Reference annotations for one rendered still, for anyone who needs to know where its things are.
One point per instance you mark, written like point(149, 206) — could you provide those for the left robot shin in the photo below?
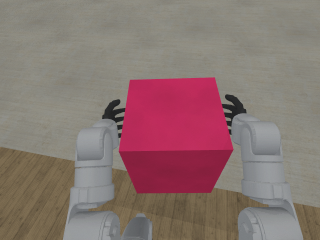
point(140, 215)

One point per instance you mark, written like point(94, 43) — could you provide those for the robot right upper arm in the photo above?
point(267, 223)

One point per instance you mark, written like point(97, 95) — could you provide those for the robot right forearm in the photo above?
point(262, 154)

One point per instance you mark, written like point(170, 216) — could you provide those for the left robot hand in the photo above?
point(109, 113)

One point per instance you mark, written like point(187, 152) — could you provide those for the left robot thigh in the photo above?
point(139, 228)

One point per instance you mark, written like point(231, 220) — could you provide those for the right robot hand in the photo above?
point(237, 109)

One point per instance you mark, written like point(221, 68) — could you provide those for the robot left forearm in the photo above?
point(93, 185)

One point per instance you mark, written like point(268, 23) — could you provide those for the robot left upper arm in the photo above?
point(93, 225)

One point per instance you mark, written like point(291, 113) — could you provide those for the carton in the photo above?
point(175, 137)

